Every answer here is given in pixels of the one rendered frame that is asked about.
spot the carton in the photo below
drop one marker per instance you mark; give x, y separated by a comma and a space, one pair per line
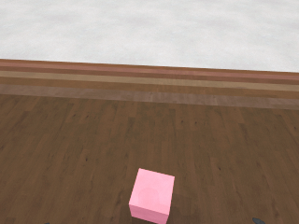
151, 196

